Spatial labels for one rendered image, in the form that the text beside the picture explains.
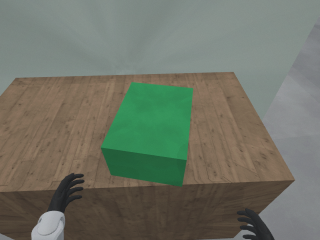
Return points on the robot right hand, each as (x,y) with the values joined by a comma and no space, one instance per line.
(259,228)

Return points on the pedestal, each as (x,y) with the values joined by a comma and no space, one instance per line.
(51,127)

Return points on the robot left forearm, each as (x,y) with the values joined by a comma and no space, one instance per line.
(50,226)

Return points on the carton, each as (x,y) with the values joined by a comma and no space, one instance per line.
(148,138)

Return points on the robot left hand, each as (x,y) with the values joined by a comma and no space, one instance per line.
(61,198)

